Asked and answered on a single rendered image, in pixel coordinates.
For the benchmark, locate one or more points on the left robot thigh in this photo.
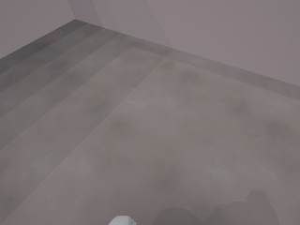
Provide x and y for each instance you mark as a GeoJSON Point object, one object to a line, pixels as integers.
{"type": "Point", "coordinates": [122, 220]}

